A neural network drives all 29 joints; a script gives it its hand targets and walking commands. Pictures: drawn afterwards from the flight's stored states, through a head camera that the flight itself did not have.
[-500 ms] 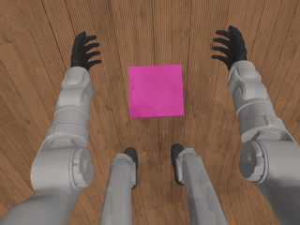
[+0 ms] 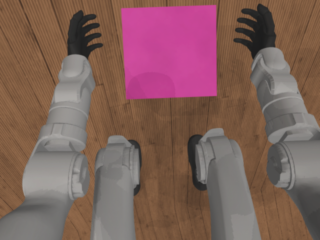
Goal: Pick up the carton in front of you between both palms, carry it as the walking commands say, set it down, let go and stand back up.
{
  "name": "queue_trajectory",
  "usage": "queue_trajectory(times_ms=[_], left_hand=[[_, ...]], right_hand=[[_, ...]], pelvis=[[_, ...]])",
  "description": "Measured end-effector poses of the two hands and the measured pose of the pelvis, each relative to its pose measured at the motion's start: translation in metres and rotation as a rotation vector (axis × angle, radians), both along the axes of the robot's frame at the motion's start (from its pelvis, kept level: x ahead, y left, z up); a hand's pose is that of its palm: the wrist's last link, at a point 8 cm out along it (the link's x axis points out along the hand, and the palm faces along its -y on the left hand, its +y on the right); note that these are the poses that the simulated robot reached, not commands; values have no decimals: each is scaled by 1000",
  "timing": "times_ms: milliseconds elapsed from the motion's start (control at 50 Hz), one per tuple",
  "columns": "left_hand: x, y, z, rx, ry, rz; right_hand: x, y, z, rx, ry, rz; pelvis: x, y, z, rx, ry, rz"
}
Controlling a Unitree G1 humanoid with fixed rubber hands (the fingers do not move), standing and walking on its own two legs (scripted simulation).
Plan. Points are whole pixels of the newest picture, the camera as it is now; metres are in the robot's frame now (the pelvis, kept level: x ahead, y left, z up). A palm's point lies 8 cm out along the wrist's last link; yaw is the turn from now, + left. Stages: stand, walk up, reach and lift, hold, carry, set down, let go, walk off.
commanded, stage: reach and lift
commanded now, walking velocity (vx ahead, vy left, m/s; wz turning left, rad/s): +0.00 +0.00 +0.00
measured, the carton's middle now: (167, 63) +0.49 -0.02 -0.31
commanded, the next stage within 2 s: none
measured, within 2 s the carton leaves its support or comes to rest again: leaves its support in 1.06 s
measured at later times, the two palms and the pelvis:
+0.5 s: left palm (97, 54) +0.52 +0.16 -0.24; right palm (238, 53) +0.49 -0.20 -0.24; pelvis -0.01 +0.00 -0.06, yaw +0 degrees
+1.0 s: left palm (108, 51) +0.52 +0.13 -0.23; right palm (227, 50) +0.50 -0.17 -0.23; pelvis -0.01 +0.00 -0.06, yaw +0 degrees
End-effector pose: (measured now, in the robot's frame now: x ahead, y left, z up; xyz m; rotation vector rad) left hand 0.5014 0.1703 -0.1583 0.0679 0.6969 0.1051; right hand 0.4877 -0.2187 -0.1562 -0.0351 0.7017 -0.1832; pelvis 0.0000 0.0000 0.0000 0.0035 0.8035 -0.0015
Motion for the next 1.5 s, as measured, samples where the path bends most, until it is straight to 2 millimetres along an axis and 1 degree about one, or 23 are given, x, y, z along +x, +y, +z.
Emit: queue_trajectory(times_ms=[100,220,260,300,360,440,520,680,720,780,820,920,1060,1120,1160,1200,1260,1380,1440,1500], left_hand=[[0,-3,-33,-2,31,2],[2,-5,-73,0,55,5],[3,-5,-82,-6,51,7],[5,-4,-87,3,49,-2],[10,-2,-87,2,32,-8],[15,-9,-84,-8,24,-26],[14,-15,-81,-13,33,-30],[10,-18,-79,-14,37,-37],[10,-24,-79,-19,33,-50],[13,-38,-78,-34,28,-72],[14,-43,-78,-31,28,-54],[14,-44,-77,-23,35,-18],[18,-42,-72,-20,61,-12],[16,-40,-65,-27,45,-3],[15,-40,-55,-33,25,2],[12,-39,-40,-39,2,4],[7,-40,-9,-52,-31,11],[-6,-41,57,-76,-37,35],[-12,-40,83,-72,-20,35],[-17,-39,105,-67,-13,35]], right_hand=[[1,5,-34,5,29,-1],[4,11,-75,6,51,5],[4,11,-85,-2,52,9],[4,13,-90,-2,51,8],[5,13,-92,-5,43,7],[7,13,-86,1,27,0],[4,15,-83,7,34,-1],[3,24,-82,14,33,11],[4,30,-82,18,31,27],[9,41,-80,27,23,48],[10,43,-80,23,26,26],[10,44,-79,27,34,9],[14,46,-75,32,60,7],[13,48,-68,38,44,6],[11,49,-59,44,24,1],[9,49,-44,49,0,-5],[3,48,-13,59,-34,-18],[-10,48,53,74,-41,-37],[-16,49,80,69,-24,-32],[-20,50,102,64,-16,-24]], pelvis=[[-11,0,-24,4,-51,-1],[-16,-1,-48,7,-97,1],[-15,-2,-54,6,-119,8],[-14,-2,-57,6,-136,6],[-10,-2,-61,3,-140,5],[-7,-1,-62,-2,-131,0],[-5,1,-61,-3,-118,-2],[-8,2,-57,-1,-109,1],[-10,2,-57,-1,-109,3],[-11,2,-55,-3,-109,4],[-12,2,-54,-4,-109,4],[-14,2,-54,-6,-110,4],[-11,2,-62,-7,-137,7],[-9,2,-65,-6,-142,8],[-9,3,-65,-6,-146,8],[-9,3,-63,-6,-151,8],[-9,3,-55,-5,-152,7],[-10,3,-24,-6,-124,4],[-11,4,-4,-6,-107,2],[-11,4,14,-5,-92,2]])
